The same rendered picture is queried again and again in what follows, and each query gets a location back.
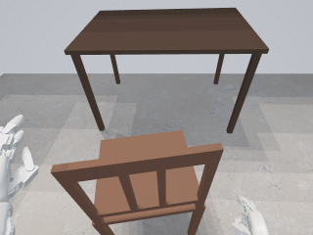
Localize table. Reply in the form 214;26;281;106
64;7;269;134

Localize robot left hand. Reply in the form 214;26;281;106
0;115;39;203

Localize chair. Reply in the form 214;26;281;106
51;130;224;235

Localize robot left forearm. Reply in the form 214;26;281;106
0;202;16;235

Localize robot right hand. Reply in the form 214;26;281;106
231;195;269;235

